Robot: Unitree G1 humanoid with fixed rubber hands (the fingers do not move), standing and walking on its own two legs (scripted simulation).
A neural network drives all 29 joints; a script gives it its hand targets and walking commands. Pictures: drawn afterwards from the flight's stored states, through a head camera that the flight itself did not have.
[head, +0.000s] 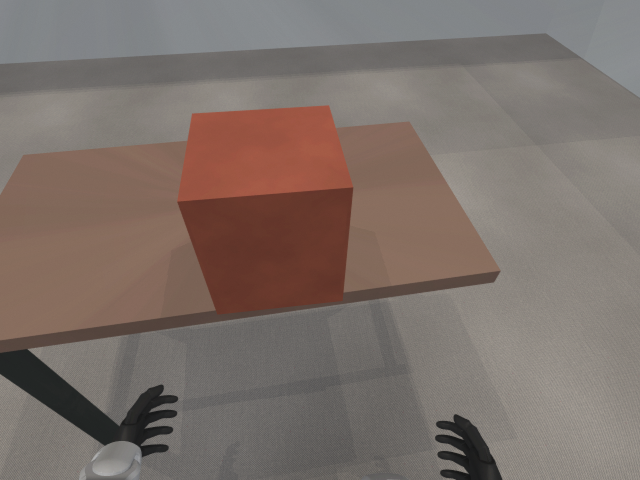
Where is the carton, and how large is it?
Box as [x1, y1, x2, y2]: [177, 105, 352, 314]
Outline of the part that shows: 328,105 192,114 177,202 217,314 342,300 352,185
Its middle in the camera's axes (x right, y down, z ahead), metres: -0.08 -0.05 +0.62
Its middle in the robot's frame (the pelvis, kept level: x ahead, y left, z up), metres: +0.49 +0.05 +0.04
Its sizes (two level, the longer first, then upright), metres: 0.210 0.200 0.250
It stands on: a table, 0.68 m high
